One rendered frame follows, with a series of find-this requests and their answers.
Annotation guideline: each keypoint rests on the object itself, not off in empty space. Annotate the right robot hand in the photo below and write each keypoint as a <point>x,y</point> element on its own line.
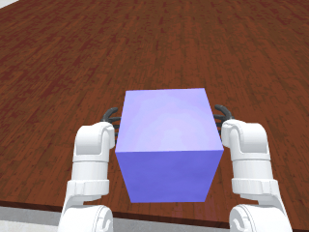
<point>226,112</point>

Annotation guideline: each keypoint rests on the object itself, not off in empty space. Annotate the left robot upper arm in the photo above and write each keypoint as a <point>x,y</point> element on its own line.
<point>87,218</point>

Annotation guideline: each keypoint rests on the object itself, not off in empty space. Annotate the left robot hand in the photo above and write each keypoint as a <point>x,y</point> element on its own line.
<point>105,118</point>

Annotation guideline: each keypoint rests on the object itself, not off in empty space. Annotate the right robot upper arm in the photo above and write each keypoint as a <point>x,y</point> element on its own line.
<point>258,218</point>

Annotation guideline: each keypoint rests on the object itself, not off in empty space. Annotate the left robot forearm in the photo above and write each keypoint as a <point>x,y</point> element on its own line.
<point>90,165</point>

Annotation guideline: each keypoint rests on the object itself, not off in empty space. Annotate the carton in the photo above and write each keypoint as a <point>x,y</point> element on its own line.
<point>168,146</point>

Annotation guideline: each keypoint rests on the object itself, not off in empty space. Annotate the right robot forearm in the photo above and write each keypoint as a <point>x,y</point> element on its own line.
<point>250,158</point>

